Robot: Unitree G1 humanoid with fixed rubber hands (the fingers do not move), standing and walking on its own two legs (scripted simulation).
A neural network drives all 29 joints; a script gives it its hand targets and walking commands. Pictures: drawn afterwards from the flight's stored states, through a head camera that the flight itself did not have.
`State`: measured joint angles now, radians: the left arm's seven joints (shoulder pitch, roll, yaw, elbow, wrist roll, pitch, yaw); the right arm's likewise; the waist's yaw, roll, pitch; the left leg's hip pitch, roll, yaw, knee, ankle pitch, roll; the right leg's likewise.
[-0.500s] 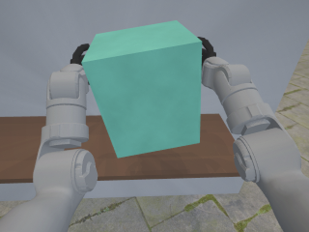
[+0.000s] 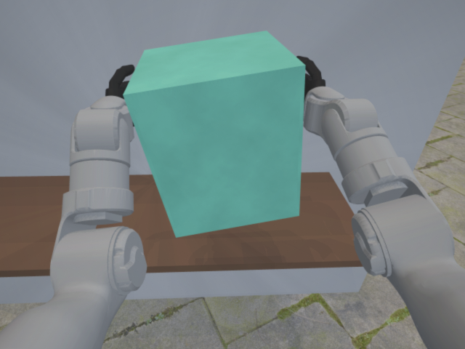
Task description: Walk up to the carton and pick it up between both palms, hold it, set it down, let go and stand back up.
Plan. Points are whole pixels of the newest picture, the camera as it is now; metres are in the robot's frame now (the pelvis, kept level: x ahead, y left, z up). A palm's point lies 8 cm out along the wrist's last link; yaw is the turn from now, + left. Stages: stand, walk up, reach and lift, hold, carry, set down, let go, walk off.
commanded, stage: hold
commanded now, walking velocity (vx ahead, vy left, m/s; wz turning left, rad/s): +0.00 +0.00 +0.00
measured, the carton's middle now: (221, 132) +0.39 +0.00 +0.27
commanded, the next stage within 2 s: none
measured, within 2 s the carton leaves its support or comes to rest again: neither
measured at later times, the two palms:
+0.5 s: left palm (114, 104) +0.38 +0.16 +0.32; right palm (312, 96) +0.37 -0.14 +0.33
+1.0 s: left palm (115, 106) +0.38 +0.16 +0.32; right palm (311, 98) +0.37 -0.14 +0.33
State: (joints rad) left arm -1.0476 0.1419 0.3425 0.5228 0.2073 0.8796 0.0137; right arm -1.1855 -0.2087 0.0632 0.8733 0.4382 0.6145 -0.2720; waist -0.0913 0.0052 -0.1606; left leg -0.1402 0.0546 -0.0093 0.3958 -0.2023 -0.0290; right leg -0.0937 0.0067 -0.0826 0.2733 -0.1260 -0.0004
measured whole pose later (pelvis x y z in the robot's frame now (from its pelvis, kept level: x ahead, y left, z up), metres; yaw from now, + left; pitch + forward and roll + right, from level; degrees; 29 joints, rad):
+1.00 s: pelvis +0.00 +0.00 +0.00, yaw +1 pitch -4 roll -2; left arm -1.06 0.14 0.36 0.55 0.22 0.87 0.00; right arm -1.19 -0.20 0.04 0.88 0.43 0.62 -0.28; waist -0.09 0.00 -0.17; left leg -0.12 0.05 -0.02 0.38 -0.20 -0.03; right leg -0.07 0.01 -0.09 0.26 -0.12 0.00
